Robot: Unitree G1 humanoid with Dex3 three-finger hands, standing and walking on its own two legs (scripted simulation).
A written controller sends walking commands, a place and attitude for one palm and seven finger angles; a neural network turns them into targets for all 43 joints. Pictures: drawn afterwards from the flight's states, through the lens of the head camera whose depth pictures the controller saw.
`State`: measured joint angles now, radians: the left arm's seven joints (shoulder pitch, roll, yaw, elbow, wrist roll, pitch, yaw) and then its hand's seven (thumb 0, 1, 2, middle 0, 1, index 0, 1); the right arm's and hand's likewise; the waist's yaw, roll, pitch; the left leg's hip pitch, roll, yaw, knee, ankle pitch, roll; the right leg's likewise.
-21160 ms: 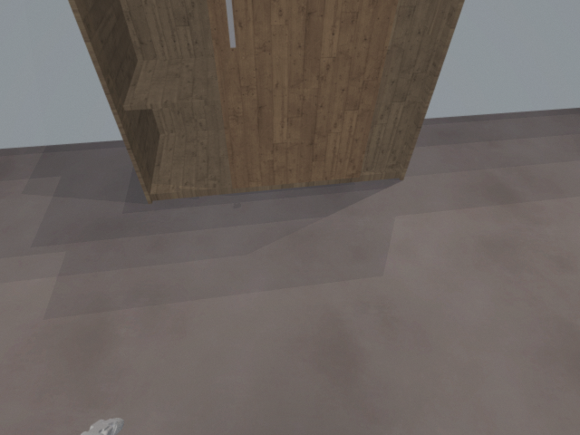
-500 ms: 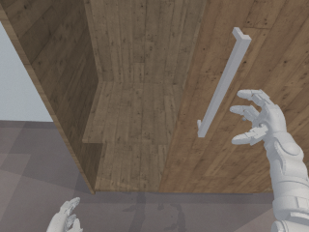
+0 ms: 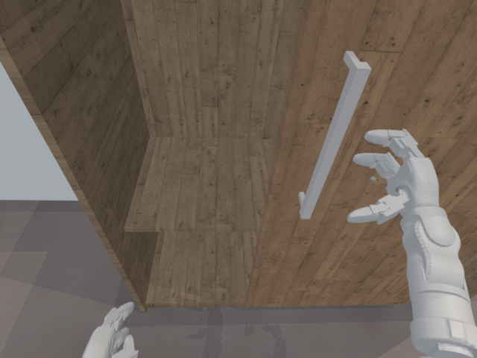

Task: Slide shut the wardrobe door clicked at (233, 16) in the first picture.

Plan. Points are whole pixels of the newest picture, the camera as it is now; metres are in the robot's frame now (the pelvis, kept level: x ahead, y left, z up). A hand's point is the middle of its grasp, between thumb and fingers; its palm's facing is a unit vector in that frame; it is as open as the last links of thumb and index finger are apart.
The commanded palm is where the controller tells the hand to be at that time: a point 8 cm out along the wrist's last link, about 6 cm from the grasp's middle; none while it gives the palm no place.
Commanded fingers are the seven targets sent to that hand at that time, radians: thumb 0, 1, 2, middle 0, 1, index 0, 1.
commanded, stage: move the hooked fingers beside the handle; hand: right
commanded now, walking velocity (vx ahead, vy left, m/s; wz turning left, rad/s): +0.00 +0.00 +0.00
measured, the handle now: (323, 150) +0.43 -0.11 +0.15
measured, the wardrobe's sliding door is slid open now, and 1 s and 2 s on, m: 0.40 0.40 0.40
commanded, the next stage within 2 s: feel for the door with the fingertips in 1.32 s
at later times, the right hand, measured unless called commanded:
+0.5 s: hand (367, 171) +0.38 -0.17 +0.15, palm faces -0.05 +1.00 -0.04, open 14.0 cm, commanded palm +0.34 -0.22 +0.14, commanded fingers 0.00 0.50 -0.30 0.30 1.20 0.30 1.20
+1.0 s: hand (361, 183) +0.37 -0.16 +0.14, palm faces -0.04 +1.00 -0.03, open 14.0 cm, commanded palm +0.35 -0.22 +0.15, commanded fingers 0.00 0.50 -0.30 0.30 1.20 0.30 1.20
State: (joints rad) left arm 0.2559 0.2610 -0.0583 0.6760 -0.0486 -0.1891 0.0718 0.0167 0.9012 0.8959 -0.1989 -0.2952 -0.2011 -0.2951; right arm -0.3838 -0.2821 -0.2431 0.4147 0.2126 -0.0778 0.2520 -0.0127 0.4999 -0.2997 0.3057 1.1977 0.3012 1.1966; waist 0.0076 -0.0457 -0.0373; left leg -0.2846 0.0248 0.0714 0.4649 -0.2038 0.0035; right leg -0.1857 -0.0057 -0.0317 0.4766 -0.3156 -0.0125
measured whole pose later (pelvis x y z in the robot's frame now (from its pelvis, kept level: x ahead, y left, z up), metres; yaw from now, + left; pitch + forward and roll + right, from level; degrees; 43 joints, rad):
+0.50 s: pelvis +0.00 +0.00 +0.00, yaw +0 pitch +2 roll +0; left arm 0.24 0.26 -0.07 0.67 -0.06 -0.16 0.07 0.02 0.90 0.90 -0.20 -0.30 -0.20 -0.30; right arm -0.47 -0.32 -0.23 0.52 0.22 0.01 0.26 -0.01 0.50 -0.30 0.31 1.20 0.30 1.20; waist 0.02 -0.06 -0.04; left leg -0.28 0.02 0.08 0.45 -0.20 0.01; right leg -0.18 -0.01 -0.03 0.46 -0.31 -0.01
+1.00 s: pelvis -0.01 +0.01 +0.00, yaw +0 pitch +1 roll +0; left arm 0.23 0.27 -0.06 0.66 -0.06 -0.17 0.08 0.02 0.90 0.90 -0.20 -0.30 -0.20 -0.30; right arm -0.41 -0.29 -0.24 0.47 0.22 -0.02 0.25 -0.01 0.50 -0.30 0.30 1.20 0.30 1.20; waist 0.01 -0.06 -0.03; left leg -0.29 0.02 0.07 0.46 -0.19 0.02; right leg -0.18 -0.01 -0.03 0.46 -0.30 0.00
